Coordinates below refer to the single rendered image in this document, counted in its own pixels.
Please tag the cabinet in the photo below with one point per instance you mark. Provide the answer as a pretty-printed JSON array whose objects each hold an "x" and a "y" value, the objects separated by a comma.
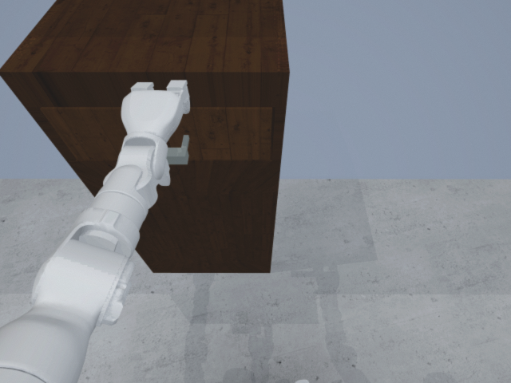
[{"x": 216, "y": 216}]

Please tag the drawer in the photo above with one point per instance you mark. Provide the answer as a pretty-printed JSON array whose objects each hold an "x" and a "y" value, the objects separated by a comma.
[{"x": 215, "y": 133}]

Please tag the robot left forearm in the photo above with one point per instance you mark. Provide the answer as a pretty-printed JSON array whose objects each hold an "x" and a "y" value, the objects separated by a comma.
[{"x": 114, "y": 218}]

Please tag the robot left hand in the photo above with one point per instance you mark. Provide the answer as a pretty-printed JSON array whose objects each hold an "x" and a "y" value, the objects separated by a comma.
[{"x": 156, "y": 111}]

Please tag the handle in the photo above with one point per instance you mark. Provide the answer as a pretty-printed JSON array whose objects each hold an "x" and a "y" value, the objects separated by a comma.
[{"x": 179, "y": 155}]

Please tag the left robot upper arm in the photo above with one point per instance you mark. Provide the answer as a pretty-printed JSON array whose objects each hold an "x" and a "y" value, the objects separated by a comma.
[{"x": 85, "y": 286}]

